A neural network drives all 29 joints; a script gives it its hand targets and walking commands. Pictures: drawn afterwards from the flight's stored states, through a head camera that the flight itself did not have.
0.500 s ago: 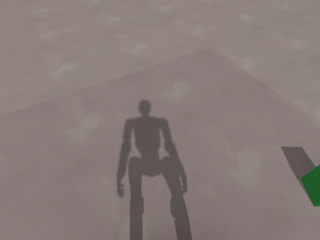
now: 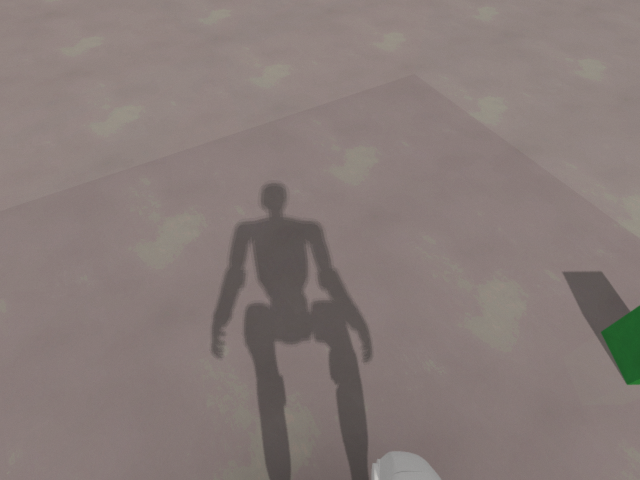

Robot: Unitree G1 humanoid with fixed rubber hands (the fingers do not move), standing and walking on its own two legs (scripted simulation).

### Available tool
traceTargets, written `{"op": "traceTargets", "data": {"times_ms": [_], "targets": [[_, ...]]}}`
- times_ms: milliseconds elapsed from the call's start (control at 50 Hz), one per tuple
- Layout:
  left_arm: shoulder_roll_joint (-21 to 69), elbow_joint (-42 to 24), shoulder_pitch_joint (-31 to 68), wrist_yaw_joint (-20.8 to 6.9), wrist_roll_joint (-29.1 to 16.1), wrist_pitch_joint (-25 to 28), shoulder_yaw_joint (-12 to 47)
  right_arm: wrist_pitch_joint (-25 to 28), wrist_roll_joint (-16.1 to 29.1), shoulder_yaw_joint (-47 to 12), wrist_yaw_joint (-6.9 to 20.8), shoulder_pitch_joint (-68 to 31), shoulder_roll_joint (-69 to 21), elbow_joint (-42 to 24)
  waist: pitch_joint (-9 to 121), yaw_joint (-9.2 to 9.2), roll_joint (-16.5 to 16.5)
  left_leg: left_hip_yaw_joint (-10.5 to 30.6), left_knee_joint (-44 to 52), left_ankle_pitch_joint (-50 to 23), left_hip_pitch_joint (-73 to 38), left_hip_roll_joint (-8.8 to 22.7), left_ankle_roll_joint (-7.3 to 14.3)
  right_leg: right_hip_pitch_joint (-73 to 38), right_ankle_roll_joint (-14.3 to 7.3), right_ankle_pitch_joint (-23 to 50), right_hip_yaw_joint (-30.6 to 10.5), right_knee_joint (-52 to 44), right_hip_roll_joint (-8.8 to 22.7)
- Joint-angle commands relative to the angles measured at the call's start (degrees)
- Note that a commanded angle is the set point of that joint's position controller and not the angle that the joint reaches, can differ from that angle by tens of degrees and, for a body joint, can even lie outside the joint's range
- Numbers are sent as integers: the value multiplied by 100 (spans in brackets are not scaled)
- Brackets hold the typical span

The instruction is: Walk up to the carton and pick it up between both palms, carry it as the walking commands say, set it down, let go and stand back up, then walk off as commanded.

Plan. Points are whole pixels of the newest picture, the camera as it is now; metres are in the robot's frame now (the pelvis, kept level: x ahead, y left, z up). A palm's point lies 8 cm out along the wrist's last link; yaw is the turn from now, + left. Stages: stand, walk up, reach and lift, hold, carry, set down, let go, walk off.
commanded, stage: walk off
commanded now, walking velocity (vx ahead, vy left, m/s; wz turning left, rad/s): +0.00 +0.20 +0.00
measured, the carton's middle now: out of the picture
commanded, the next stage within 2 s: none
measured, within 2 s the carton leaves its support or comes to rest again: neither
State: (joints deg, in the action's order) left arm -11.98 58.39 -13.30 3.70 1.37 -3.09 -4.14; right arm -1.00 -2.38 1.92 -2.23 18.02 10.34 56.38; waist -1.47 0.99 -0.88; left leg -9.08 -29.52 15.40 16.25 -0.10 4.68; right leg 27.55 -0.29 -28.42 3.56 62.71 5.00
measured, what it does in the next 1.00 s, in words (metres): steps to the left: right foot, then left foot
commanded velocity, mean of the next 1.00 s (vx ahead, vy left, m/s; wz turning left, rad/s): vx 0.00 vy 0.20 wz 0.00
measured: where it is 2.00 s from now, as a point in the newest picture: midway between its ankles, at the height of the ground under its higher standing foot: outside the picture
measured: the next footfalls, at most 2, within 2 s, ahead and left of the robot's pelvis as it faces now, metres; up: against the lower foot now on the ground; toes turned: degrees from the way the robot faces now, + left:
right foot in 0.20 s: +0.01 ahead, -0.07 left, +0.00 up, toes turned -10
left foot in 0.60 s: +0.02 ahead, +0.28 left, +0.00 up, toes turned +7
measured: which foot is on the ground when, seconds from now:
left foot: down 0.00-0.20, up 0.22-0.58, down 0.60-0.98, up 1.00-1.00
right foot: up 0.00-0.18, down 0.20-0.60, up 0.62-0.96, down 0.98-1.00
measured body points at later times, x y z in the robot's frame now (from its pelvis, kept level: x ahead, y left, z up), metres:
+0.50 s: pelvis -0.02 +0.09 +0.01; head +0.02 +0.07 +0.46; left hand -0.06 +0.35 -0.12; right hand +0.06 -0.16 -0.15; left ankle -0.02 +0.27 -0.68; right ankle -0.03 -0.06 -0.74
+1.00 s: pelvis -0.04 +0.23 -0.01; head -0.02 +0.20 +0.44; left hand +0.03 +0.47 -0.14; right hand -0.01 -0.01 -0.17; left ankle -0.02 +0.28 -0.73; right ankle -0.06 +0.15 -0.74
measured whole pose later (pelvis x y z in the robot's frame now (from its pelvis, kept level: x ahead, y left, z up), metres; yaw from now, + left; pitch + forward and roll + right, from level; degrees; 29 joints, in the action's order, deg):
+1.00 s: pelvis -0.04 +0.23 -0.01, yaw -1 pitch +1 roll +1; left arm -9.0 54.9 -12.9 4.0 1.1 -1.8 -2.4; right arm -2.4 -1.3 1.1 -1.5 15.7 11.6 55.3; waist -1.0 0.4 1.9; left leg -10.1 -29.5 14.8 16.1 -4.0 5.6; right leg 13.8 -3.1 -18.9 8.5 32.4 1.9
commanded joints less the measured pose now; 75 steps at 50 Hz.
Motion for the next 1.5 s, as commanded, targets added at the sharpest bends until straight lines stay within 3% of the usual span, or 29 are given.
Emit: {"op": "traceTargets", "data": {"times_ms": [0,140,160,180,200,220,260,400,540,580,600,620,640,720,860,940,960,980,1000,1020,1060,1200,1280,1340,1360,1380,1400,1420,1480], "targets": [[-106,-163,-354,0,16,60,11,36,-1,49,-79,161,597,-211,220,-94,666,1226,978,-2368,-514,1323,760,179,-46,135,178,-190,-19],[46,-127,-652,105,-101,100,154,-101,68,39,-56,256,675,-4,335,-266,683,1355,788,-2147,-443,1257,682,-1307,-219,932,491,-3241,-184],[-87,-67,-958,113,-53,148,131,-108,142,54,-56,302,688,20,336,-432,413,1201,604,-1552,192,1070,333,-2181,-207,1849,265,-4170,171],[-605,-53,-1339,123,69,203,42,-80,197,34,-42,404,460,-67,462,-497,-856,767,-558,67,1337,624,-126,-3213,-443,1411,-1516,-5002,1753],[-1290,-107,-1141,158,75,120,-132,-131,84,61,-7,99,417,-303,-289,-574,-1872,361,-1982,1850,2140,-23,-432,-2242,-1511,3190,-2690,-5027,3116],[-936,-19,-1241,166,88,130,-115,-172,-63,136,82,-323,679,-388,-274,-639,-937,1164,-3175,1581,1947,96,-476,-1871,-1668,3519,-2320,-4952,2883],[-618,-180,-450,100,57,202,-43,-168,6,216,216,-49,606,-271,-297,-96,-382,1507,-3646,629,1775,94,-628,-1573,-1074,2913,-1165,-4904,2000],[-777,-83,-828,16,89,365,-142,-303,65,195,404,-409,246,-463,-46,-280,-1124,826,-2606,200,1443,116,-1113,-1904,-623,4057,-70,-4342,1377],[-1339,-113,-728,-36,91,193,-411,-265,92,214,441,-283,475,-608,18,-220,-1392,287,310,-64,-286,273,-773,-1367,-381,3383,-242,-4136,1565],[-905,-130,-990,-97,120,186,-314,-111,-37,343,405,551,898,-307,559,62,91,719,1265,-602,-1963,676,-646,-494,1,1794,332,-2566,888],[-131,-438,-911,-94,93,102,-150,-50,-11,435,422,363,1734,-481,508,103,2165,2214,1488,-1383,-1796,2093,-46,816,177,-984,742,-1200,-82],[-274,-527,-395,8,46,-8,-100,-21,13,406,354,320,1590,-471,413,397,2196,1940,1553,-1186,-700,2025,467,459,0,-1097,-136,-186,-70],[-474,-555,-286,7,-24,-45,-160,-43,-11,277,299,9,1225,-485,180,194,1828,1673,1562,-959,-371,1773,446,523,-126,-815,-364,317,-189],[-595,-225,-952,-70,83,14,-231,-35,51,88,157,-752,770,-731,263,-310,1001,1031,1257,-1734,-376,1223,417,275,-73,378,61,645,-69],[-240,-475,-349,14,-39,27,12,-50,5,35,35,-161,749,-437,98,-34,856,1661,1266,-1457,-516,1448,859,-404,-212,-58,290,-1475,-205],[-153,-304,-801,67,-99,106,81,-123,91,50,56,-179,859,-299,203,-328,476,1616,1095,-1525,-225,1246,613,-1588,-335,995,362,-3400,-199],[-330,-261,-1089,80,-41,161,50,-120,164,58,52,-104,850,-269,209,-495,206,1465,907,-928,446,1033,240,-2466,-331,1813,4,-4268,204],[-802,-266,-1429,86,73,214,-23,-90,216,30,70,54,588,-336,400,-544,-1113,924,-425,474,1455,523,-195,-3386,-559,1015,-1861,-5072,1854],[-1331,-298,-1197,106,86,130,-169,-144,93,114,107,-420,785,-563,-522,-658,-2023,441,-1880,1713,2094,-35,-467,-2072,-1568,2721,-2851,-5165,3047],[-919,-250,-1161,103,83,167,-111,-182,-46,177,193,-619,916,-559,-421,-574,-773,1236,-2990,1305,1792,54,-510,-1820,-1561,3177,-2246,-5029,2669],[-765,-448,-351,48,33,244,-80,-189,16,218,314,-171,747,-364,-341,-48,-341,1518,-3452,516,1619,36,-659,-1590,-986,2801,-1137,-4947,1856],[-908,-272,-723,-8,74,379,-170,-307,80,171,442,-497,378,-521,-62,-315,-1138,809,-2350,164,1358,156,-1169,-2036,-644,3985,-123,-4391,1311],[-1312,-225,-751,-56,104,271,-356,-308,100,134,489,-774,468,-756,-131,-469,-1520,397,-953,499,523,239,-1049,-1632,-590,3372,-214,-4443,1395],[-1420,-320,-458,-61,58,206,-398,-251,62,217,437,-107,619,-525,71,-137,-1238,221,636,-283,-579,167,-757,-1338,-322,3286,-229,-3921,1421],[-1225,-315,-636,-94,69,214,-353,-178,-20,293,411,325,850,-359,380,-16,-576,328,991,-477,-1553,236,-699,-885,-132,2695,6,-3224,1117],[-724,-397,-829,-145,156,174,-239,-79,-31,361,420,641,1296,-344,580,73,1095,1545,1440,-1157,-2034,1490,-562,-87,85,5,459,-1757,492],[-189,-645,-529,-59,37,48,-97,-52,-1,435,379,297,1926,-470,463,238,2548,2116,1449,-1663,-1177,2123,330,569,59,-1200,256,-637,-240],[-475,-668,-179,-2,-13,-22,-100,-42,6,355,339,210,1537,-486,322,352,2027,1940,1562,-1251,-627,1962,517,452,-72,-1075,-341,159,-183],[-768,-460,-507,-81,-5,20,-230,-74,33,149,193,-663,1033,-693,140,-237,1145,1211,1328,-1455,-447,1308,272,377,-154,128,-279,573,-130]]}}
